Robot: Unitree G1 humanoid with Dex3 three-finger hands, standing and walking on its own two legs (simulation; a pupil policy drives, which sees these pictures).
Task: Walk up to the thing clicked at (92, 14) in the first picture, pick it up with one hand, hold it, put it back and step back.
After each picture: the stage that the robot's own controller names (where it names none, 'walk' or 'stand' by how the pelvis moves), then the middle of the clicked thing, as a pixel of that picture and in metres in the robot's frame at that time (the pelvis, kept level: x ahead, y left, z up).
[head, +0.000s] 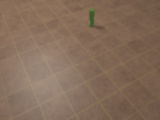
stand; (91, 18) +1.83 -0.08 -0.65
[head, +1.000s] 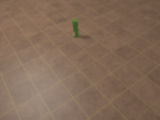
walk; (75, 28) +1.69 +0.24 -0.64
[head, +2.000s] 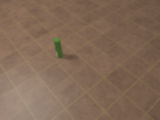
walk; (58, 48) +1.17 +0.35 -0.65
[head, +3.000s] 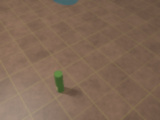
walk; (59, 82) +0.75 +0.23 -0.63
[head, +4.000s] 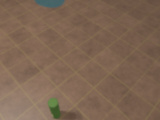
walk; (54, 109) +0.48 +0.20 -0.64
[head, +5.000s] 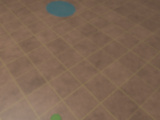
stand; out of the picture +0.40 +0.20 -0.64
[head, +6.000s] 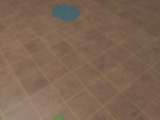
stand; out of the picture +0.41 +0.19 -0.65
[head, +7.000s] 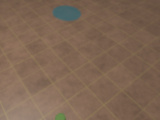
stand; out of the picture +0.43 +0.19 -0.66
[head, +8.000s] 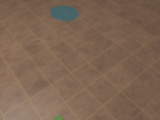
stand; out of the picture +0.41 +0.20 -0.66
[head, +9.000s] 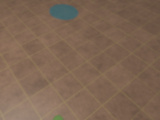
stand; out of the picture +0.41 +0.20 -0.66
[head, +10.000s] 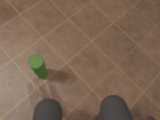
go down; (39, 68) +0.46 +0.20 -0.40
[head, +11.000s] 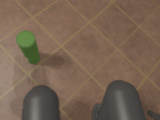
go down; (30, 50) +0.50 +0.21 -0.28
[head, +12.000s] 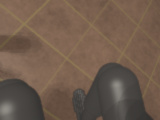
close in; out of the picture +0.49 +0.25 -0.18
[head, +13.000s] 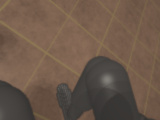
close; out of the picture +0.48 +0.28 -0.17
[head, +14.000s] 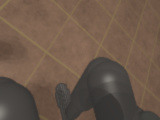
lift; out of the picture +0.44 +0.26 -0.18
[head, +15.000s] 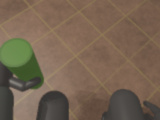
lift; (27, 69) +0.35 +0.20 -0.02
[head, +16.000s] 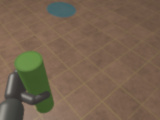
hold; (38, 86) +0.31 +0.17 +0.06
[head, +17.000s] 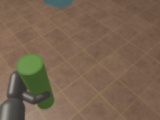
hold; (39, 85) +0.32 +0.17 +0.03
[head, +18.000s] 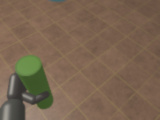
crouch; (38, 86) +0.33 +0.17 +0.00
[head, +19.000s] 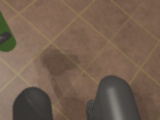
lower; out of the picture +0.50 +0.22 -0.05
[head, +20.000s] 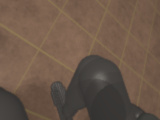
lower; out of the picture +0.48 +0.28 -0.18
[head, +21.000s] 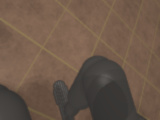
lower; out of the picture +0.48 +0.28 -0.18
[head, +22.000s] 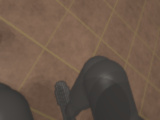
lower; out of the picture +0.47 +0.27 -0.18
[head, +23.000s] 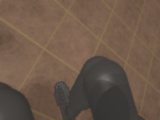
lower; out of the picture +0.47 +0.27 -0.18
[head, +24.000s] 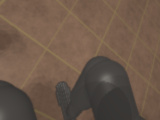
draw back; out of the picture +0.47 +0.25 -0.18
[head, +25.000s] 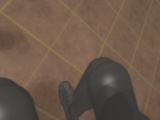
stand; out of the picture +0.47 +0.25 -0.18
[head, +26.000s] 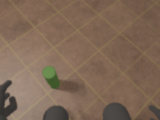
walk; (52, 78) +0.46 +0.18 -0.44
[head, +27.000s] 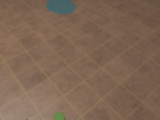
stand; out of the picture +0.41 +0.17 -0.60
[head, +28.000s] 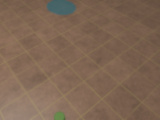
stand; out of the picture +0.42 +0.17 -0.60
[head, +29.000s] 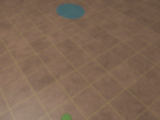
stand; out of the picture +0.42 +0.15 -0.65
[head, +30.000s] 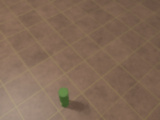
walk; (64, 98) +0.49 +0.11 -0.64
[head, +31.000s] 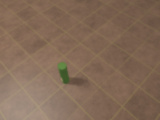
walk; (64, 73) +0.71 +0.20 -0.62
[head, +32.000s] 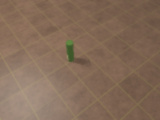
stand; (70, 51) +1.04 +0.17 -0.63
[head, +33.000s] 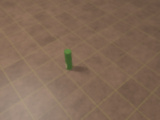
stand; (68, 60) +1.04 +0.19 -0.65
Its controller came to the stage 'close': yes
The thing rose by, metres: 0.69
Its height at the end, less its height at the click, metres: +0.00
